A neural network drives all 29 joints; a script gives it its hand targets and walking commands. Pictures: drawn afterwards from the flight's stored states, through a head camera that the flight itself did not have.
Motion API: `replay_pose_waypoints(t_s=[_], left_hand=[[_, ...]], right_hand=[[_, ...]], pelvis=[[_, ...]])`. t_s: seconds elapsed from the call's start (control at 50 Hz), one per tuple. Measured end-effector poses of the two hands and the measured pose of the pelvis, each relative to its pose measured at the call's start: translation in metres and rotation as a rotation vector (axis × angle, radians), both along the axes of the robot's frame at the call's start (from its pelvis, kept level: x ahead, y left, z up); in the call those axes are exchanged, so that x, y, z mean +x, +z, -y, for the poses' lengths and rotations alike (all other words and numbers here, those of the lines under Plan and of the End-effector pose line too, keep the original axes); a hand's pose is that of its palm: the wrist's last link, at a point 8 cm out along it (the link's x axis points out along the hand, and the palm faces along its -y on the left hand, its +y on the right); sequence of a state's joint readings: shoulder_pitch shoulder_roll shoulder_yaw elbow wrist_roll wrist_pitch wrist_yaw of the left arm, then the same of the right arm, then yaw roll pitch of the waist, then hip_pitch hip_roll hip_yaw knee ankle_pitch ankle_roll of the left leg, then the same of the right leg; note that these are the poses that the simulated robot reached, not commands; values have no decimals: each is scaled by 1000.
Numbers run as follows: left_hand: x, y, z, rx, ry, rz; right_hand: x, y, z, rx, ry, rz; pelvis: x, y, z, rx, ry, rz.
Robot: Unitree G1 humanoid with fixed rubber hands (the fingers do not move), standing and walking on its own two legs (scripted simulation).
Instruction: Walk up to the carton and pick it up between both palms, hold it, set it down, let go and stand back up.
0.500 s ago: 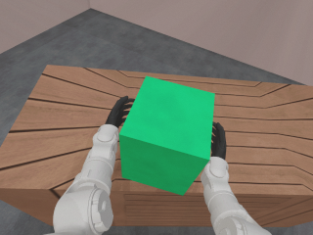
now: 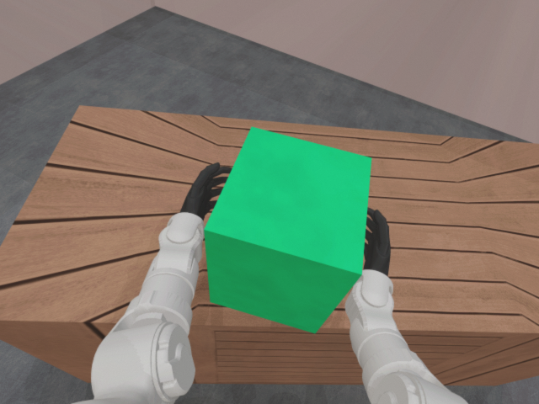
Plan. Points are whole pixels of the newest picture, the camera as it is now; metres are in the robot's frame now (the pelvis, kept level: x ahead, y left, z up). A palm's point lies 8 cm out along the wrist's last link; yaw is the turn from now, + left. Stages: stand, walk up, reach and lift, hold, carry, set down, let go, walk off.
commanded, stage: set down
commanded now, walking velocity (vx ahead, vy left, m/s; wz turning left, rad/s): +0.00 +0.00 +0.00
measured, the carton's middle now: (284, 235) +0.39 -0.05 -0.01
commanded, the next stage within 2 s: none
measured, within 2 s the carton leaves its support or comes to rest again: rests again in 0.68 s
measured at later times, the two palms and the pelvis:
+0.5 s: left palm (183, 222) +0.41 +0.12 +0.01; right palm (368, 272) +0.31 -0.17 -0.01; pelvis -0.01 +0.01 -0.01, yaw +0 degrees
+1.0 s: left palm (165, 235) +0.38 +0.15 +0.02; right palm (367, 285) +0.29 -0.16 +0.00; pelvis -0.03 +0.01 -0.01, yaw -1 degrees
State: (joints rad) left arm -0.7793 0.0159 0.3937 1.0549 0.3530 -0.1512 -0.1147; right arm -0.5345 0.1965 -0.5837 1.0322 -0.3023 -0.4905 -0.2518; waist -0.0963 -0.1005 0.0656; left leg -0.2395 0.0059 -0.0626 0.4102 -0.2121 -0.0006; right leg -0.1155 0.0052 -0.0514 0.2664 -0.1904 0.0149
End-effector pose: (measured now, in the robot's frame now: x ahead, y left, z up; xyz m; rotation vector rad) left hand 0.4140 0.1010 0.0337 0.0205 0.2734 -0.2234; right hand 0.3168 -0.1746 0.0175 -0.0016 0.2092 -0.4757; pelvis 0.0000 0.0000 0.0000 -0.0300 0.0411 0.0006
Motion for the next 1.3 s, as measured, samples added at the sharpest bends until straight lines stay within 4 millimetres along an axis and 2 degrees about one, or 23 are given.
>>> replay_pose_waypoints(t_s=[0.38, 0.68, 1.04, 1.3], left_hand=[[-3, -21, -7, 75, 43, -37], [-14, -18, -40, 78, 74, -25], [-40, -12, -46, 67, 53, -10], [-65, -25, -54, 62, 54, -41]], right_hand=[[-1, -24, -1, -5, 18, -77], [-11, -25, -4, 29, 33, -92], [-32, -18, -15, 16, 62, -66], [-48, -17, -22, 3, 70, -64]], pelvis=[[-3, -5, -3, -6, -6, -117], [-14, -11, -10, -16, -7, -108], [-37, -15, -14, -24, -8, -65], [-50, -17, -17, -28, -8, -39]])
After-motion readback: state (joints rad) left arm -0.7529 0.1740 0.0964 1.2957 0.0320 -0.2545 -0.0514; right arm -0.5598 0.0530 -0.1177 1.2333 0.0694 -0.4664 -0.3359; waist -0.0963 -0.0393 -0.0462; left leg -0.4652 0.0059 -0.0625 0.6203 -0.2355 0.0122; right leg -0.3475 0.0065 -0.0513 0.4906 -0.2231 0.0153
